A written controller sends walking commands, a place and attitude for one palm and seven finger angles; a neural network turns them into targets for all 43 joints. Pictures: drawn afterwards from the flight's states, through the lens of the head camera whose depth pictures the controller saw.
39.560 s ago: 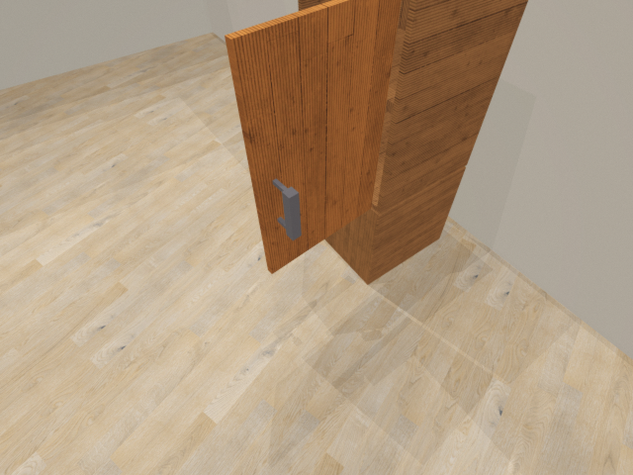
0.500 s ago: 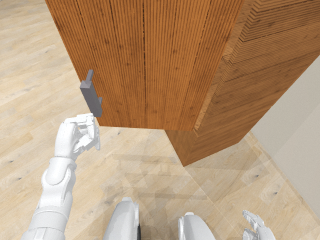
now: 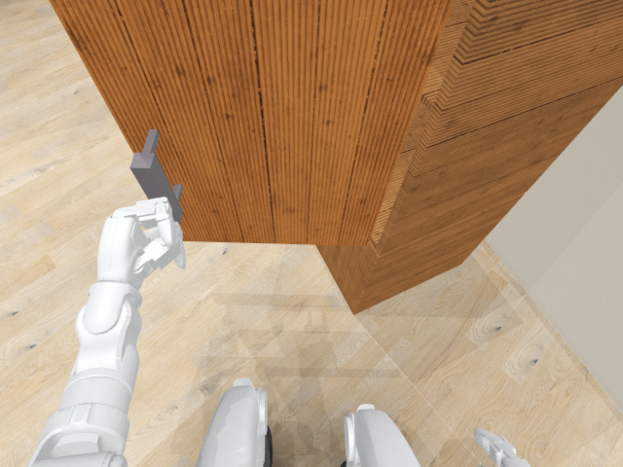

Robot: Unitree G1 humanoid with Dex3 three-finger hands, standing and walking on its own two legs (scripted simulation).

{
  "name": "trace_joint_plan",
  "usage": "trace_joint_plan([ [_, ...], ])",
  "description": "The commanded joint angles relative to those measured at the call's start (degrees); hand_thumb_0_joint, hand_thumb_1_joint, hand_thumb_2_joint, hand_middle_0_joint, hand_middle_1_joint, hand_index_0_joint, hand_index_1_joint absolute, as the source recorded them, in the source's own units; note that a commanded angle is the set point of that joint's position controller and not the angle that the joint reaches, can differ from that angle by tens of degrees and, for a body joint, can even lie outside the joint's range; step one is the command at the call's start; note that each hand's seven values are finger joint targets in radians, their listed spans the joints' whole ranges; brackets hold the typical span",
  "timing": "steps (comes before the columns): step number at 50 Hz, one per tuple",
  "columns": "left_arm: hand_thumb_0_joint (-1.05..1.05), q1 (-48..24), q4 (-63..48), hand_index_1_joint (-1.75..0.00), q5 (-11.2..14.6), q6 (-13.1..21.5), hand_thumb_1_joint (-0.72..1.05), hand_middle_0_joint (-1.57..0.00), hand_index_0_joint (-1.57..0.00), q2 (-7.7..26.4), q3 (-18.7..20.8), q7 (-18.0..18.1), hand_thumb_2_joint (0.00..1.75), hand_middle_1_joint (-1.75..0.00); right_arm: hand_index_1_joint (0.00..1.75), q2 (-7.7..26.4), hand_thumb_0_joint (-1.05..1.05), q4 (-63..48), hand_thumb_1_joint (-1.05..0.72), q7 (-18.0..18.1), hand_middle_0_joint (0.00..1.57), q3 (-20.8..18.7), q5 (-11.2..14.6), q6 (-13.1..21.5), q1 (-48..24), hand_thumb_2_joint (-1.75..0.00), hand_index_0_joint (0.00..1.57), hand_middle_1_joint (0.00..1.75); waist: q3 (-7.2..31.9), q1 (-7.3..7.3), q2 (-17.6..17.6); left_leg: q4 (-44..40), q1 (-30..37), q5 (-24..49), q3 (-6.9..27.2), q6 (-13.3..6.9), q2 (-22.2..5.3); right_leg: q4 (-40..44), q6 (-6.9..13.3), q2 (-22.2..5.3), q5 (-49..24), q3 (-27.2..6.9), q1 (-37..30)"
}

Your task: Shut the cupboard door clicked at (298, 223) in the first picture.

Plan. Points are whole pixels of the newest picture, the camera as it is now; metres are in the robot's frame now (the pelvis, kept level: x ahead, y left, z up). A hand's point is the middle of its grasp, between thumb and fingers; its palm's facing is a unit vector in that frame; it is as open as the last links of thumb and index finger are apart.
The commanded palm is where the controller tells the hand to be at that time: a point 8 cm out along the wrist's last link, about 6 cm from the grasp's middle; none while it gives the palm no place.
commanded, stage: bring the fist close to the handle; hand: left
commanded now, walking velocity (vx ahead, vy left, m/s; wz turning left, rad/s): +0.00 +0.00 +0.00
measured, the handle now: (163, 179) +0.48 +0.22 +0.03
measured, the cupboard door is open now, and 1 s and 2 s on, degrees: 64 52 40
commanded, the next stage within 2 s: push the door shut along its arc in 0.10 s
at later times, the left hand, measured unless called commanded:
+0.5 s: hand (180, 223) +0.41 +0.18 +0.03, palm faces -0.07 -1.00 -0.04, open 3.1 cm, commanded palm +0.40 +0.22 +0.03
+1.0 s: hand (191, 188) +0.47 +0.18 +0.03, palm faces -0.17 -0.98 -0.03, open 3.1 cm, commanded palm +0.48 +0.20 +0.03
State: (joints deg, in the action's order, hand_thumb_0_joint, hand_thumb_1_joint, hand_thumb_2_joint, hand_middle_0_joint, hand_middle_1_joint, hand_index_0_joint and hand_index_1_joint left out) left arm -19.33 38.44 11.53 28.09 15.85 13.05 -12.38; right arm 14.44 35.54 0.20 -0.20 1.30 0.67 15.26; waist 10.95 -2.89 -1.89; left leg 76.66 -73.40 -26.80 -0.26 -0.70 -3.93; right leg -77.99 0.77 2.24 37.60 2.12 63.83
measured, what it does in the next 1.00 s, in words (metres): stands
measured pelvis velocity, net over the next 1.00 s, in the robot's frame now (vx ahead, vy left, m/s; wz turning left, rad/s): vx -0.02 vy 0.01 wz -0.01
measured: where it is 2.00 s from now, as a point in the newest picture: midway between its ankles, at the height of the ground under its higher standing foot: outside the picture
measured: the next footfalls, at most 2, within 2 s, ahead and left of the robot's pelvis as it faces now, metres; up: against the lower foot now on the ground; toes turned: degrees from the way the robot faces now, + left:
none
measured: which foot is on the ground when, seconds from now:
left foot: down 0.00-1.00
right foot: down 0.00-1.00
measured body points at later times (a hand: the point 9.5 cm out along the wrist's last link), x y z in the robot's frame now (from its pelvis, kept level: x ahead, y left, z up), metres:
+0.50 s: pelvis -0.01 +0.00 -0.01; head +0.11 +0.02 +0.43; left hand +0.41 +0.24 +0.03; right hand +0.11 -0.26 -0.12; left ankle +0.08 +0.12 -0.60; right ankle +0.00 -0.12 -0.60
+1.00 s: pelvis -0.02 +0.01 -0.02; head +0.12 +0.05 +0.40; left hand +0.47 +0.23 +0.03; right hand +0.03 -0.26 -0.13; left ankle +0.08 +0.12 -0.60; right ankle +0.00 -0.12 -0.60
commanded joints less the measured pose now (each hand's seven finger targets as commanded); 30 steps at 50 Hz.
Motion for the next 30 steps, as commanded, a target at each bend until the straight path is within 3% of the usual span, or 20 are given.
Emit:
trace_joint_plan([
  [1, 0.00, -17.57, -13.12, -1.50, 0.72, 5.39, 0.90, -1.30, -1.30, 8.68, 1.26, -0.21, 0.90, -1.50, 0.30, 8.79, 0.00, -5.34, -0.90, 0.95, 0.20, -3.90, -0.18, 2.26, 1.77, -0.90, 0.20, 0.30, 23.53, -0.42, -1.77, -7.50, 27.62, 9.88, 3.46, -0.77, 1.57, 12.60, 0.67, 0.15, -17.30, -1.63, -1.92],
  [5, 0.00, -18.62, -11.16, -1.50, 0.34, 5.06, 0.90, -1.30, -1.30, 7.29, -0.46, -0.26, 0.90, -1.50, 0.30, 8.83, 0.00, -4.96, -0.90, 1.02, 0.20, -3.78, -0.09, 2.16, 1.57, -0.90, 0.20, 0.30, 21.77, -1.22, -1.64, -7.99, 27.79, 7.70, 3.90, -0.84, 1.55, 13.34, 0.66, 0.19, -14.81, -1.43, 0.01],
  [7, 0.00, -18.00, -10.29, -1.50, 0.15, 4.77, 0.90, -1.30, -1.30, 9.55, 1.61, 0.16, 0.90, -1.50, 0.30, 9.13, 0.00, -5.05, -0.90, 1.16, 0.20, -3.80, -0.18, 2.11, 1.94, -0.90, 0.20, 0.30, 22.14, -0.52, -1.55, -7.95, 27.58, 7.85, 3.95, -0.91, 1.56, 13.15, 0.81, 0.40, -14.74, -1.46, -0.40],
  [11, 0.00, -16.80, -10.46, -1.50, -0.09, 4.66, 0.90, -1.30, -1.30, 8.84, 1.10, 0.36, 0.90, -1.50, 0.30, 8.90, 0.00, -5.68, -0.90, 0.91, 0.20, -3.66, -0.13, 1.84, 1.26, -0.90, 0.20, 0.30, 23.29, 0.21, -2.19, -8.60, 28.70, 8.76, 3.97, -0.60, 1.58, 12.86, 0.95, 0.33, -15.29, -1.11, -0.98],
  [13, 0.00, -21.42, -9.56, -1.50, -0.78, 4.80, 0.90, -1.30, -1.30, 9.24, 0.42, 0.19, 0.90, -1.50, 0.30, 8.97, 0.00, -4.93, -0.90, 1.04, 0.20, -3.59, -0.21, 1.77, 1.67, -0.90, 0.20, 0.30, 22.13, -1.30, -2.33, -8.14, 28.71, 8.14, 4.33, -0.73, 1.40, 12.84, 0.81, 0.29, -14.85, -1.02, 0.74],
  [16, 0.00, -25.29, -5.87, -1.50, -1.01, 4.78, 0.90, -1.30, -1.30, 11.11, 1.25, -0.71, 0.90, -1.50, 0.30, 9.09, 0.00, -4.49, -0.90, 1.28, 0.20, -3.29, -0.16, 1.58, 1.81, -0.90, 0.20, 0.30, 20.94, -1.87, -1.25, -7.00, 25.43, 6.69, 3.70, -1.00, 1.64, 13.27, 0.74, 0.35, -13.85, -1.98, -0.18],
  [18, 0.00, -29.78, -4.05, -1.50, -1.02, 4.94, 0.90, -1.30, -1.30, 13.56, 2.80, -1.67, 0.90, -1.50, 0.30, 9.37, 0.00, -3.84, -0.90, 1.58, 0.20, -3.17, -0.20, 1.57, 2.14, -0.90, 0.20, 0.30, 22.24, -2.26, -1.27, -5.89, 24.95, 7.12, 3.79, -1.17, 1.51, 12.68, 0.80, 0.39, -14.29, -2.28, 0.00],
  [22, 0.00, -31.19, -1.20, -1.50, -0.29, 4.46, 0.90, -1.30, -1.30, 13.48, 2.40, -4.32, 0.90, -1.50, 0.30, 9.65, 0.00, -3.84, -0.90, 1.30, 0.20, -3.15, -0.15, 1.57, 3.11, -0.90, 0.20, 0.30, 24.91, -1.78, -4.33, -5.69, 27.85, 9.93, 4.38, -0.93, 1.48, 11.59, 1.35, 0.61, -15.90, -1.63, 0.90],
  [24, 0.00, -33.04, -0.19, -1.50, -0.06, 3.87, 0.90, -1.30, -1.30, 12.46, 1.21, -5.55, 0.90, -1.50, 0.30, 9.61, 0.00, -3.67, -0.90, 1.08, 0.20, -3.14, 0.07, 1.38, 3.24, -0.90, 0.20, 0.30, 25.11, -2.51, -3.83, -5.51, 28.36, 10.42, 4.75, -0.95, 1.32, 11.52, 1.21, 0.55, -16.28, -1.45, 1.88],
  [30, 0.00, -41.41, 4.46, -1.50, -0.53, 3.23, 0.90, -1.30, -1.30, 14.15, 1.29, -7.32, 0.90, -1.50, 0.30, 10.12, 0.00, -2.39, -0.90, 1.23, 0.20, -3.07, 0.31, 1.11, 4.47, -0.90, 0.20, 0.30, 23.67, -4.28, -3.41, -4.65, 26.39, 7.58, 5.42, -1.31, 1.23, 11.39, 1.26, 0.69, -12.99, -1.37, 4.75],
])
